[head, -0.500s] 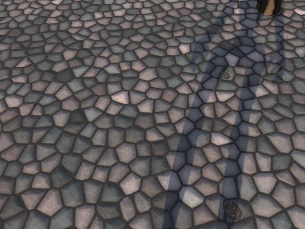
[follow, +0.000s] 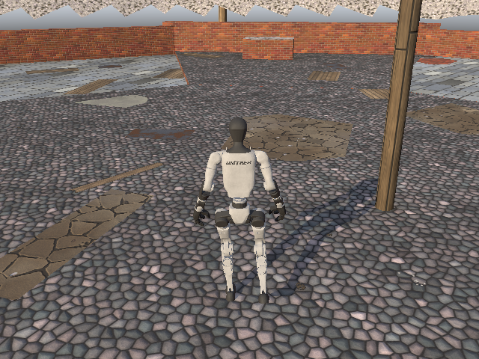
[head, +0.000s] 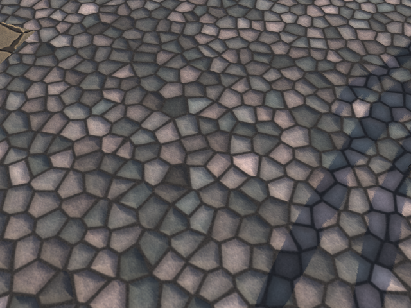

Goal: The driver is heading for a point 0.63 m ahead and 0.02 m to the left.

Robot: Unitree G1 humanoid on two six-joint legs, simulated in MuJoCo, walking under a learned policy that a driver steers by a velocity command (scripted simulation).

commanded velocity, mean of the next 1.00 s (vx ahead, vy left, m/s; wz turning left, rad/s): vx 0.44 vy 0.00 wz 0.31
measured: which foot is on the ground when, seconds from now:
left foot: down 0.00-0.40, up 0.42-0.86, down 0.88-1.00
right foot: up 0.00-0.36, down 0.38-0.88, up 0.90-1.00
